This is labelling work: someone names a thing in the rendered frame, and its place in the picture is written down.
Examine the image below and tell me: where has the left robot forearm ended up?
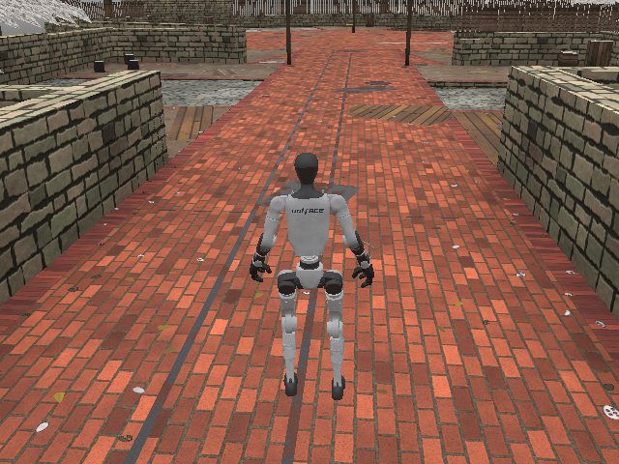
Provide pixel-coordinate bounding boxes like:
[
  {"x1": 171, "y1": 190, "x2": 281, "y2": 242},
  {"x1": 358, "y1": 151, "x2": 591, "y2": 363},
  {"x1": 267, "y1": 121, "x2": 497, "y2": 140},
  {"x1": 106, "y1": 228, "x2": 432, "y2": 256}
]
[{"x1": 252, "y1": 233, "x2": 270, "y2": 267}]

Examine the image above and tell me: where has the right robot shin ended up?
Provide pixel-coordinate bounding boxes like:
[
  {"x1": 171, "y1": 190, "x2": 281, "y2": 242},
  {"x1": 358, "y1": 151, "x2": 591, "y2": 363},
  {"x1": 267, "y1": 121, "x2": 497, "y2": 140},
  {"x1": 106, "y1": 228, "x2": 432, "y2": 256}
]
[{"x1": 330, "y1": 321, "x2": 344, "y2": 387}]

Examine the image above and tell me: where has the left robot upper arm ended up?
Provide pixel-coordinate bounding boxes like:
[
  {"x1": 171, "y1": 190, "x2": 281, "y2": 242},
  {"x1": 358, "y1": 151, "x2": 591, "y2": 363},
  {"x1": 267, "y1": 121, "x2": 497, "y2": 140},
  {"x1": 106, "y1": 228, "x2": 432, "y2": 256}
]
[{"x1": 261, "y1": 195, "x2": 287, "y2": 248}]

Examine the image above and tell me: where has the right robot hand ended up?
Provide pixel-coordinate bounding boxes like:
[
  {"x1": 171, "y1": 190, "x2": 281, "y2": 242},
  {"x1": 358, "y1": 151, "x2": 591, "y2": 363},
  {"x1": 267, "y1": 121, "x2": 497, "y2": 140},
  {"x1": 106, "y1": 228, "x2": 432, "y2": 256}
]
[{"x1": 352, "y1": 264, "x2": 374, "y2": 288}]

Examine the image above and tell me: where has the right robot forearm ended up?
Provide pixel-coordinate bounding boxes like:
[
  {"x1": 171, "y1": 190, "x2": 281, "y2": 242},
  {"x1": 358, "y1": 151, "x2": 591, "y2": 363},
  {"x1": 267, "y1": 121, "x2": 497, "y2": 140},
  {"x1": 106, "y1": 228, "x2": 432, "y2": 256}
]
[{"x1": 349, "y1": 231, "x2": 371, "y2": 269}]

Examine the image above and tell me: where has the left robot thigh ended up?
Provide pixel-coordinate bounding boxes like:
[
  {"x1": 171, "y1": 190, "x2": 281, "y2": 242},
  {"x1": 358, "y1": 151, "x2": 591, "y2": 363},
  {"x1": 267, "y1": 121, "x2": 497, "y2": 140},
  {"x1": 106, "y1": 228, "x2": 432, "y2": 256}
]
[{"x1": 278, "y1": 270, "x2": 297, "y2": 334}]

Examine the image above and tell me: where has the right robot upper arm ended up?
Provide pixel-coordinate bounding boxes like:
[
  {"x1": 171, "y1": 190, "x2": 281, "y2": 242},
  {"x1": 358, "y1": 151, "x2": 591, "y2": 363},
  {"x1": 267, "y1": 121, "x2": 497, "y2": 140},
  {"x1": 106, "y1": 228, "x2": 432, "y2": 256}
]
[{"x1": 328, "y1": 194, "x2": 358, "y2": 247}]

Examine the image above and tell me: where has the left robot hand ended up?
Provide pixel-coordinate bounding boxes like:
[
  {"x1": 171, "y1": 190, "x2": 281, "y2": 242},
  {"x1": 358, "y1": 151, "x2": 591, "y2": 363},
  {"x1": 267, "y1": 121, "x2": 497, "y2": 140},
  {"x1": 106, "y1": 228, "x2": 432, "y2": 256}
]
[{"x1": 250, "y1": 260, "x2": 272, "y2": 282}]

